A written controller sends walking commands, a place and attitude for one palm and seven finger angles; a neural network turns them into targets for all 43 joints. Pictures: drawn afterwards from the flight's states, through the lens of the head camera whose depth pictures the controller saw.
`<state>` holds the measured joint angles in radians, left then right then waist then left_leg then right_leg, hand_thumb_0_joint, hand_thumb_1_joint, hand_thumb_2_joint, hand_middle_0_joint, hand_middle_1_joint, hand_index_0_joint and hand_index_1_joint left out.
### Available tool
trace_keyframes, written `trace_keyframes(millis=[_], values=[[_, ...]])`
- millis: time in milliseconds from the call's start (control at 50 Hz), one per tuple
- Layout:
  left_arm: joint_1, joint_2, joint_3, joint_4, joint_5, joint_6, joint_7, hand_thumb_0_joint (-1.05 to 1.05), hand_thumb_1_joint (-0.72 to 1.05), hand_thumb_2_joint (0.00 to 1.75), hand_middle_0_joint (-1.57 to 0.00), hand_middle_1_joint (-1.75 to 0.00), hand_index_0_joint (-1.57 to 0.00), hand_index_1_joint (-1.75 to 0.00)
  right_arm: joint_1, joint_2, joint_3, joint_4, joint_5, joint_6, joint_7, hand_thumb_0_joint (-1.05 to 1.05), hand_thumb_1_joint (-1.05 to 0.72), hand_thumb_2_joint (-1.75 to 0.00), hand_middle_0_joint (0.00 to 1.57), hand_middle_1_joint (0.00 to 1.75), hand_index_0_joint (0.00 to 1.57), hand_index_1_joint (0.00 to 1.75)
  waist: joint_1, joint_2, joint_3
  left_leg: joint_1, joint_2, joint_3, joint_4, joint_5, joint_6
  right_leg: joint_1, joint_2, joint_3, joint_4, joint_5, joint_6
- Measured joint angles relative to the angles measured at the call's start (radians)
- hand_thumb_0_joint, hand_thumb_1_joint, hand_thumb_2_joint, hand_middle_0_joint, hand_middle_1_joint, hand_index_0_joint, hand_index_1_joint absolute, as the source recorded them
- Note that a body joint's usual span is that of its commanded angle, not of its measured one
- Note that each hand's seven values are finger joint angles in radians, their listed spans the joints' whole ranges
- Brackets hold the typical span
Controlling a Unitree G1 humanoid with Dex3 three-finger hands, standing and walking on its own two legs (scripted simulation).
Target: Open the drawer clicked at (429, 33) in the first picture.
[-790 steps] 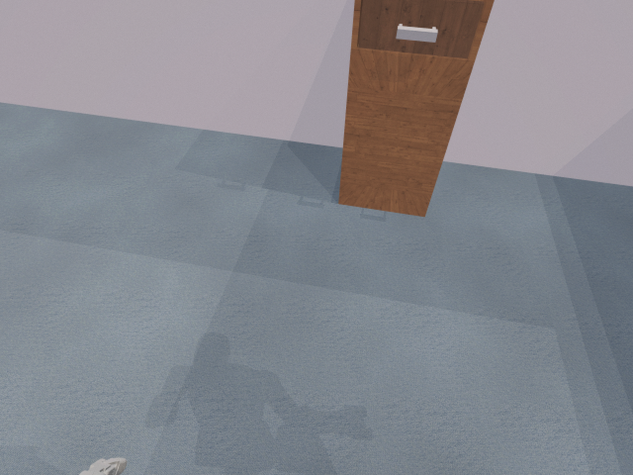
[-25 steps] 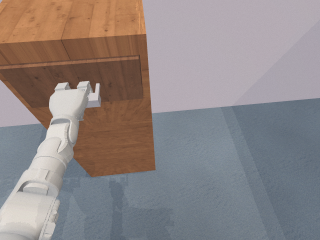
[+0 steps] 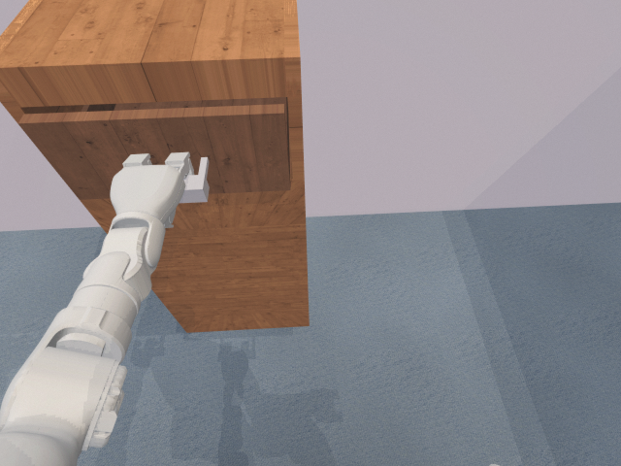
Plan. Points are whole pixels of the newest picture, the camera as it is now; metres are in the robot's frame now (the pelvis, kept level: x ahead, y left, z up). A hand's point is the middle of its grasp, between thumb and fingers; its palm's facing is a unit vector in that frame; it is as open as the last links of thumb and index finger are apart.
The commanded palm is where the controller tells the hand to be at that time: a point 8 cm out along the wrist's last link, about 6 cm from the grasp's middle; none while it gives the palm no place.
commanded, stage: pull the drawer open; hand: left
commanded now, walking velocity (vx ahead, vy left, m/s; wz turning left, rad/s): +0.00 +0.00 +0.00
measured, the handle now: (167, 177) +0.50 +0.21 +0.06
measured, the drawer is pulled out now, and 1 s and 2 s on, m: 0.03 0.08 0.19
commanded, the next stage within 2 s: none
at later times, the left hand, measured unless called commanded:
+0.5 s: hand (162, 227) +0.43 +0.21 +0.04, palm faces +0.01 -0.05 -1.00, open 6.1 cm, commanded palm +0.37 +0.20 +0.09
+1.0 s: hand (158, 242) +0.40 +0.21 +0.04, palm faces -0.03 -0.02 -1.00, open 6.2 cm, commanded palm +0.36 +0.20 +0.09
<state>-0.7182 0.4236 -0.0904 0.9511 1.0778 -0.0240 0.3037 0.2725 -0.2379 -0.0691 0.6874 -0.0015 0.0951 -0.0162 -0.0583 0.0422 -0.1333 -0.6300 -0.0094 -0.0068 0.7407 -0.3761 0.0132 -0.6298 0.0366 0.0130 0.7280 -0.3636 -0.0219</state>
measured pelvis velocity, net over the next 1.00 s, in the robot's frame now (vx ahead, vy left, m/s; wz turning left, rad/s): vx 0.00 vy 0.00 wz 0.01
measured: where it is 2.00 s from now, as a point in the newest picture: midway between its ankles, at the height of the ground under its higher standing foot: outside the picture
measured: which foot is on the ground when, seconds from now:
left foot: down 0.00-1.00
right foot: down 0.00-1.00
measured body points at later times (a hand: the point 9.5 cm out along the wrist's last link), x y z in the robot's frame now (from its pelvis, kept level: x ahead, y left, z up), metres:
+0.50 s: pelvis +0.01 +0.01 +0.01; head +0.06 -0.01 +0.45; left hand +0.42 +0.21 +0.09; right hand +0.05 -0.27 -0.13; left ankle -0.02 +0.11 -0.71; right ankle -0.01 -0.11 -0.71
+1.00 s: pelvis +0.00 +0.00 +0.00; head +0.05 -0.02 +0.45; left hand +0.40 +0.21 +0.09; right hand +0.14 -0.24 -0.12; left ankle -0.02 +0.11 -0.71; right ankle -0.01 -0.11 -0.71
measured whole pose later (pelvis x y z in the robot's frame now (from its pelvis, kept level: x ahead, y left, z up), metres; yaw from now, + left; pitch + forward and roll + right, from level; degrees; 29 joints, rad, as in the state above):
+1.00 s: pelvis +0.00 +0.00 +0.00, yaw +0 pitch +12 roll +0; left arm -0.52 0.37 -0.15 0.71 1.05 0.04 0.27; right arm 0.20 -0.22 -0.05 0.64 0.01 0.10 -0.03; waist 0.00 0.05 -0.12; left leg -0.54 -0.02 -0.01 0.71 -0.37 0.01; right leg -0.54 0.03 0.01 0.71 -0.37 -0.02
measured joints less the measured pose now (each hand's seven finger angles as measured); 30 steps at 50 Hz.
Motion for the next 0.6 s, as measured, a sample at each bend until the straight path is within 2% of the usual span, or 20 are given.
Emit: trace_keyframes(millis=[300,380,480,560,600], values=[[0.004,0.027,0.034,0.023,-0.002,0.001,0.022,0.0,0.63,0.78,-0.34,-1.35,-0.36,-1.35,0.084,-0.013,-0.012,0.04,0.006,-0.005,-0.002,0.01,-0.91,-0.9,0.2,0.3,0.2,0.3,-0.024,0.002,0.005,-0.011,0.01,0.019,-0.006,0.014,0.001,-0.018,0.009,0.018,-0.006,0.022,0.001],[0.074,0.025,0.044,-0.053,-0.021,0.015,0.013,0.01,0.65,0.76,-0.32,-1.34,-0.35,-1.35,0.086,-0.014,-0.017,0.022,0.01,-0.004,0.003,0.01,-0.91,-0.9,0.2,0.3,0.2,0.3,-0.023,0.005,0.0,0.013,0.013,0.035,-0.023,0.013,0.005,0.0,0.013,0.035,-0.022,0.027,0.004],[0.224,0.004,0.044,-0.231,-0.045,0.046,0.007,0.02,0.66,0.75,-0.28,-1.34,-0.35,-1.35,0.066,-0.014,-0.019,-0.004,0.018,0.0,0.016,0.01,-0.91,-0.9,0.2,0.3,0.2,0.3,-0.01,0.011,-0.007,0.054,0.013,0.05,-0.047,0.007,0.011,0.036,0.013,0.051,-0.045,0.025,0.01],[0.35,-0.024,0.022,-0.391,-0.053,0.082,0.002,0.03,0.67,0.74,-0.27,-1.34,-0.36,-1.35,0.028,-0.011,-0.016,-0.023,0.02,0.001,0.027,0.01,-0.91,-0.9,0.2,0.3,0.2,0.3,0.008,0.013,-0.01,0.089,0.008,0.051,-0.062,0.001,0.014,0.071,0.008,0.053,-0.059,0.018,0.015],[0.375,-0.04,-0.01,-0.431,-0.05,0.099,0.009,0.03,0.67,0.75,-0.26,-1.35,-0.36,-1.35,0.006,-0.01,-0.012,-0.026,0.021,-0.003,0.024,0.01,-0.91,-0.9,0.2,0.3,0.2,0.3,0.021,0.013,-0.006,0.101,0.003,0.041,-0.061,-0.002,0.015,0.089,0.002,0.042,-0.06,0.011,0.016]])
